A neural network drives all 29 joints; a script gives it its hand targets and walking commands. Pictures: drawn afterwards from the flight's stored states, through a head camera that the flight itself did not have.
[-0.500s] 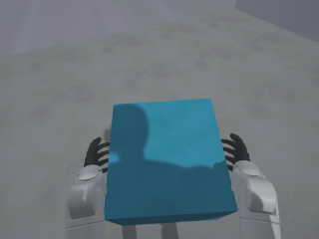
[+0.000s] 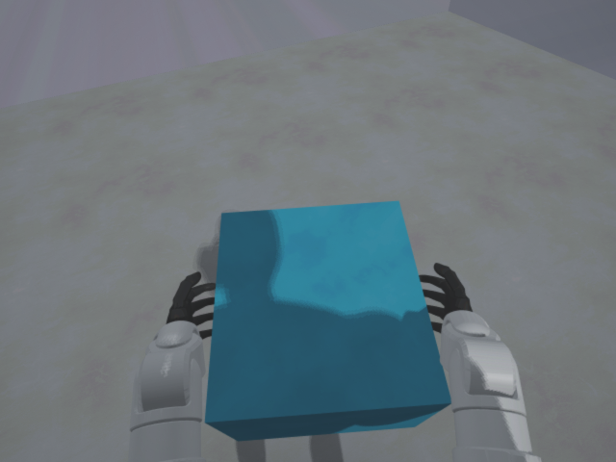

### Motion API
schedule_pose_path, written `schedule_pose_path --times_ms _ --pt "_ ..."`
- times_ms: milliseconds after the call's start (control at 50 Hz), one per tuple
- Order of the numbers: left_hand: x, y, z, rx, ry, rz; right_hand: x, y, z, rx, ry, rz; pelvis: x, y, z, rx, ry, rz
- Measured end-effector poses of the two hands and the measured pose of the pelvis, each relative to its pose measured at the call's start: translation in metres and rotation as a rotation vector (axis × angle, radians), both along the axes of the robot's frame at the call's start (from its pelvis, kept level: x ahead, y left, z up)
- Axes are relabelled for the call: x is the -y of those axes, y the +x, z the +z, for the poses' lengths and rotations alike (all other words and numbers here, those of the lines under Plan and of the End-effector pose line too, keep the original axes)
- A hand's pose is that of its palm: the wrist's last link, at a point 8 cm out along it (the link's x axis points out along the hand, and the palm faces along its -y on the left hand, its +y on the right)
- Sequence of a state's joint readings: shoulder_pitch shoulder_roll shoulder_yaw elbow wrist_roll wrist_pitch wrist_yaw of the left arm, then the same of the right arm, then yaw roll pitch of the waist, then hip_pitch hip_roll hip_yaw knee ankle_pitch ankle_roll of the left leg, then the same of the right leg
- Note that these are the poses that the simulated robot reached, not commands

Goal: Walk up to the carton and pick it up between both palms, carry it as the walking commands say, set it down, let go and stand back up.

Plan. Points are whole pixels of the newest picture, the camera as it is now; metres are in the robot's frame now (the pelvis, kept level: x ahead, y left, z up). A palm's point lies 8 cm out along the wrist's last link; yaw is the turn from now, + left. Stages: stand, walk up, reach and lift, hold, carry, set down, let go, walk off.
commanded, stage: hold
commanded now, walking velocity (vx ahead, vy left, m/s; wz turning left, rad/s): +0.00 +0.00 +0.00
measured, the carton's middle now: (318, 320) +0.32 +0.02 -0.03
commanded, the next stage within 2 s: set down in 0.34 s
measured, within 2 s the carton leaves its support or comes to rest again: neither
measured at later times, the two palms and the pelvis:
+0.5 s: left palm (179, 290) +0.32 +0.21 +0.05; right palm (448, 307) +0.29 -0.15 +0.06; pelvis +0.02 +0.05 +0.01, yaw -9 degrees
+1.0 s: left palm (198, 314) +0.32 +0.20 -0.02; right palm (435, 324) +0.31 -0.15 -0.03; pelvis +0.01 +0.04 +0.00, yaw -9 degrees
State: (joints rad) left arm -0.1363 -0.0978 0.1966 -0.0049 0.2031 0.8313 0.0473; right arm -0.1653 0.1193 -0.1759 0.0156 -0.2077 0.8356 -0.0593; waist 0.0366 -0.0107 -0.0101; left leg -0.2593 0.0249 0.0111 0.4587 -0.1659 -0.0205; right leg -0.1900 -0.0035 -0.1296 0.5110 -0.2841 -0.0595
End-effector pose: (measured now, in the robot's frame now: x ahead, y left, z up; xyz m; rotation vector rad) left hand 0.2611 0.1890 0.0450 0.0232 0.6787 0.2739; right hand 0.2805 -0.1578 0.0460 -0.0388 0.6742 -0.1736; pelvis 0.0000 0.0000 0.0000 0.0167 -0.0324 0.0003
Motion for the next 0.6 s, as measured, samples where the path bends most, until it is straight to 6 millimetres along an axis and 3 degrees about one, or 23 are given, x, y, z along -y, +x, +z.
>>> schedule_pose_path --times_ms 40,100,320,420,600 --pt "0.001 0.001 -0.012 -0.033 0.02 -0.055 0.002 -0.004 -0.013 -0.03 -0.011 -0.005 -0.002 0.0 0.003 0.013 -0.002 -0.041" --pt "0.0 0.001 -0.015 -0.018 0.014 -0.077 0.003 -0.013 -0.017 -0.016 -0.017 -0.019 -0.005 0.002 0.007 0.01 -0.001 -0.096" --pt "-0.029 0.023 0.007 0.065 -0.053 -0.069 -0.023 0.008 0.014 0.057 -0.023 0.009 -0.028 0.01 0.012 0.063 -0.015 -0.15" --pt "-0.027 0.042 0.012 0.069 -0.086 -0.087 -0.021 0.013 0.022 0.062 -0.006 -0.034 -0.042 0.015 0.013 0.075 -0.021 -0.141" --pt "-0.015 0.06 -0.005 0.005 -0.064 -0.151 -0.007 0.01 -0.003 0.002 0.013 -0.041 -0.059 0.023 0.012 0.049 -0.015 -0.195"
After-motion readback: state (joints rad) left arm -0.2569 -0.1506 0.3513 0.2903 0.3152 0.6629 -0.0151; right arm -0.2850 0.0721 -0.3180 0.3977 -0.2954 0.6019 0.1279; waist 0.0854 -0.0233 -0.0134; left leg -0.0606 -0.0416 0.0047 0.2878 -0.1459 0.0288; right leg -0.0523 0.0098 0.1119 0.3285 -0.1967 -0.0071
